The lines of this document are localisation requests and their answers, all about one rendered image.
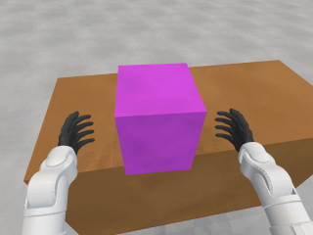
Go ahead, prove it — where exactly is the left robot hand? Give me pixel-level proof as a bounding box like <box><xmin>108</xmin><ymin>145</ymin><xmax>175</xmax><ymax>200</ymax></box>
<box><xmin>58</xmin><ymin>111</ymin><xmax>95</xmax><ymax>155</ymax></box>

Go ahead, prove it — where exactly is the right robot hand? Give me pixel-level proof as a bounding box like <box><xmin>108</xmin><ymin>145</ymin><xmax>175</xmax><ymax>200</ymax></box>
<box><xmin>215</xmin><ymin>108</ymin><xmax>254</xmax><ymax>152</ymax></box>

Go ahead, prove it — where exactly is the right robot forearm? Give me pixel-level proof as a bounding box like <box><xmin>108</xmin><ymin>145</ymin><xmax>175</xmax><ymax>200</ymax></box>
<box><xmin>238</xmin><ymin>142</ymin><xmax>313</xmax><ymax>235</ymax></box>

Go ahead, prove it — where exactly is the carton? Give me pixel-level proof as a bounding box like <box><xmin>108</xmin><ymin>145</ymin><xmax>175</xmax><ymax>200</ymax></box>
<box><xmin>114</xmin><ymin>63</ymin><xmax>207</xmax><ymax>175</ymax></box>

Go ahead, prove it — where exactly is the left robot forearm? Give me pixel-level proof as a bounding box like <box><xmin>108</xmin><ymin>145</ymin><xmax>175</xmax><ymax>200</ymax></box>
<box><xmin>21</xmin><ymin>145</ymin><xmax>78</xmax><ymax>235</ymax></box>

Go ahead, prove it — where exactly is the pedestal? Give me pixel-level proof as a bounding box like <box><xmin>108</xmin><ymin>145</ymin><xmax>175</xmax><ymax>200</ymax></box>
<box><xmin>23</xmin><ymin>60</ymin><xmax>313</xmax><ymax>235</ymax></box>

